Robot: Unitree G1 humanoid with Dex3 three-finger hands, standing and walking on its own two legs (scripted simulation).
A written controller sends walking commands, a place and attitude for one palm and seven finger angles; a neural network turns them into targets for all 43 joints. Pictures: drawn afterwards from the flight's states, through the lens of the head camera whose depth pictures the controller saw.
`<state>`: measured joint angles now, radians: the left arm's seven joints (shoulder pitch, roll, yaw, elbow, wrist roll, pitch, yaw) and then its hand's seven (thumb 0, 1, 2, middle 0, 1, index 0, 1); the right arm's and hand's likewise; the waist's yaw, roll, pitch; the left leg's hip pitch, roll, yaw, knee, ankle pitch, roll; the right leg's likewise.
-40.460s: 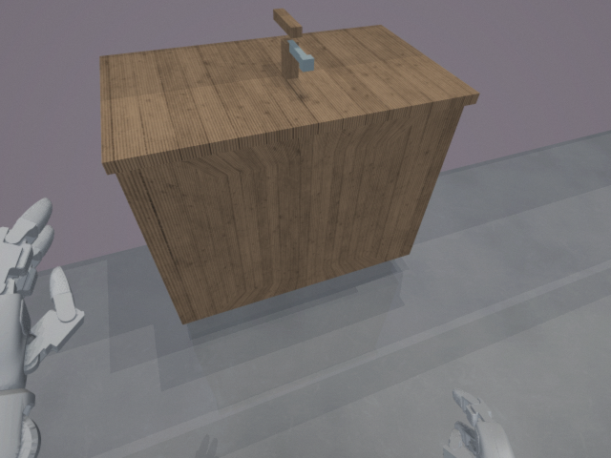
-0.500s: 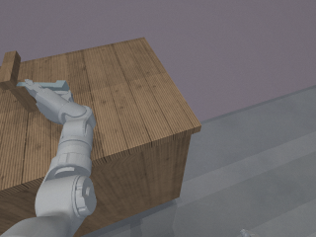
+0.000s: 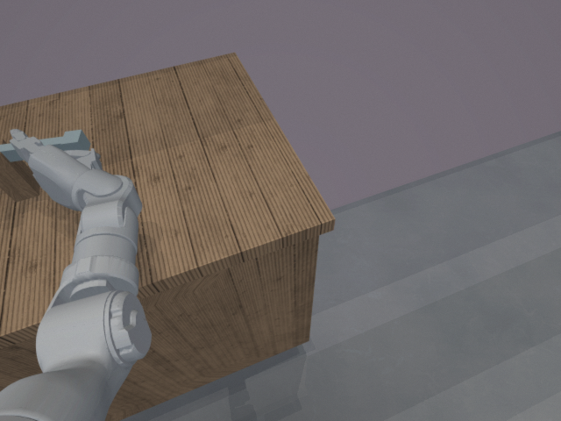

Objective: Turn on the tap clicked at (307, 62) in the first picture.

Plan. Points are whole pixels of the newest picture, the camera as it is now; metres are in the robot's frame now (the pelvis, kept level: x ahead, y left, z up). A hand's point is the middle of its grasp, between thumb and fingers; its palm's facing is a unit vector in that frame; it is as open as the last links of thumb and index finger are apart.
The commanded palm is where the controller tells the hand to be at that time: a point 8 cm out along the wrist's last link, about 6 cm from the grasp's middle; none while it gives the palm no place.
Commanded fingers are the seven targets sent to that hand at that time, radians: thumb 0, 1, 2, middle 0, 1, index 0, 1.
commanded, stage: push the lever round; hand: left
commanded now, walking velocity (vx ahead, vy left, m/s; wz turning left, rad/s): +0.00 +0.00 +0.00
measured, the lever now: (76, 143) +0.50 +0.28 +0.14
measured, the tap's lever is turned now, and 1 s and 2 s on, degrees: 78 84 84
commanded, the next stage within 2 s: lift the hand up off the lever in 0.04 s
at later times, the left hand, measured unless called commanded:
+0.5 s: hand (101, 147) +0.48 +0.23 +0.14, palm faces +0.83 -0.54 -0.13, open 7.7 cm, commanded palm +0.43 +0.28 +0.14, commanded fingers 0.00 0.90 0.90 -0.15 -0.15 -0.15 -0.15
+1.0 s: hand (127, 119) +0.47 +0.17 +0.20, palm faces +0.86 -0.50 -0.15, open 7.8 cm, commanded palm +0.40 +0.28 +0.16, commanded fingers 0.00 0.90 0.90 -0.15 -0.15 -0.15 -0.15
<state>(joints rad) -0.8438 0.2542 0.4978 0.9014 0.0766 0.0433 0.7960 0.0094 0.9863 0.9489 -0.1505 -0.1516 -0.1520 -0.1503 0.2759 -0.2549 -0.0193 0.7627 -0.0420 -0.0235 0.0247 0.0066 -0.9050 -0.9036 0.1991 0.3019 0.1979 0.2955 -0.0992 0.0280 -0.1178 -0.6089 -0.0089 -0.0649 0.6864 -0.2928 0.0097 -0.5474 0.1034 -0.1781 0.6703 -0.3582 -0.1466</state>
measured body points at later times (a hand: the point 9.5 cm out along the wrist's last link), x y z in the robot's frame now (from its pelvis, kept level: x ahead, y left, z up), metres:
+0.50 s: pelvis +0.00 -0.05 -0.01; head +0.06 -0.09 +0.44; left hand +0.43 +0.26 +0.15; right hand +0.04 -0.32 -0.16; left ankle +0.03 +0.17 -0.70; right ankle -0.01 +0.02 -0.71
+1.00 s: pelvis +0.01 -0.17 -0.02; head +0.08 -0.28 +0.41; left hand +0.42 +0.19 +0.21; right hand +0.05 -0.46 -0.20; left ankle +0.08 +0.15 -0.61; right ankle -0.01 +0.01 -0.70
